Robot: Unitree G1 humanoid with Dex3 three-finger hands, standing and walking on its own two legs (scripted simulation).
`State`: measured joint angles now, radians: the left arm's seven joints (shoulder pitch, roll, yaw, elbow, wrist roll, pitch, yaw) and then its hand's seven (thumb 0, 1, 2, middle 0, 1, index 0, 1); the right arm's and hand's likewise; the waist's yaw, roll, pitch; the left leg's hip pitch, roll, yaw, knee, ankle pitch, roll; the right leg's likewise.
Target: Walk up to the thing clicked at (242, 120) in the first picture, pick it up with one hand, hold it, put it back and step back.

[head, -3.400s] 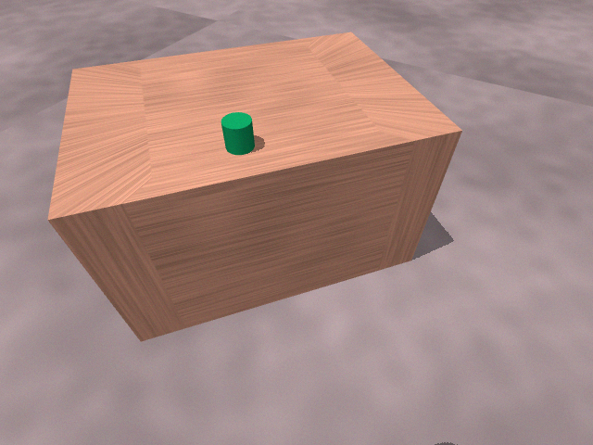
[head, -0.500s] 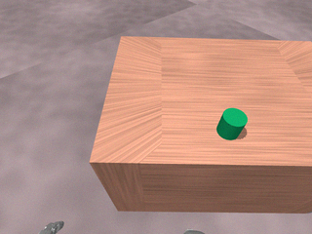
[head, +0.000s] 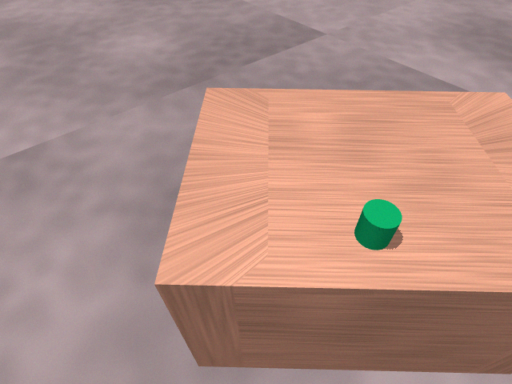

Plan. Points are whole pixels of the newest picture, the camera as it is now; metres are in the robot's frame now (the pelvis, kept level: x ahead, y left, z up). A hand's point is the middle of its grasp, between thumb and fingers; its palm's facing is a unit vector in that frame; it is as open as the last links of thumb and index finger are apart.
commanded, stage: walk up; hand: right
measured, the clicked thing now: (376, 224) +0.48 -0.24 -0.09
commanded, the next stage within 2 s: stand in 0.50 s
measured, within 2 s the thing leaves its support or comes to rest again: neither
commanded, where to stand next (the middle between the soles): +0.05 -0.01 m, yaw -2 degrees
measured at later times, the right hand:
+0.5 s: hand out of the picture +0.10 -0.25 -0.15, palm faces -0.02 +0.94 -0.35, open 7.4 cm
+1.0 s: hand out of the picture +0.10 -0.24 -0.16, palm faces -0.04 +0.95 -0.32, open 7.4 cm
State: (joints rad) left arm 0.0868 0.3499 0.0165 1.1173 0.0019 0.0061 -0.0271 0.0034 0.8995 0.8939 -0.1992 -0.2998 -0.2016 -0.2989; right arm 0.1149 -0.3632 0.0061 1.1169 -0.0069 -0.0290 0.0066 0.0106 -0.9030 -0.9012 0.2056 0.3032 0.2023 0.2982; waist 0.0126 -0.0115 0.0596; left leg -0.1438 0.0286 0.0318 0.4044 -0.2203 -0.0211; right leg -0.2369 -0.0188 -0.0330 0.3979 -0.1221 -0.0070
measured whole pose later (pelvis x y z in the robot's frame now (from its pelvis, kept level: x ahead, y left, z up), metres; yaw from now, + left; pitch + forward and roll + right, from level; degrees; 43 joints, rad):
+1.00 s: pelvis +0.03 +0.00 +0.01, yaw +1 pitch -2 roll +0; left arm 0.08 0.35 0.00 1.15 0.01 -0.02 -0.01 0.00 0.90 0.89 -0.20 -0.30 -0.20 -0.30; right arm 0.11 -0.34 0.00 1.15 -0.01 -0.01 0.01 0.01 -0.90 -0.90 0.21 0.30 0.20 0.30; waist 0.00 0.01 0.04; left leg -0.06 0.02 0.02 0.31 -0.21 -0.02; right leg -0.17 -0.02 -0.05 0.33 -0.13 0.00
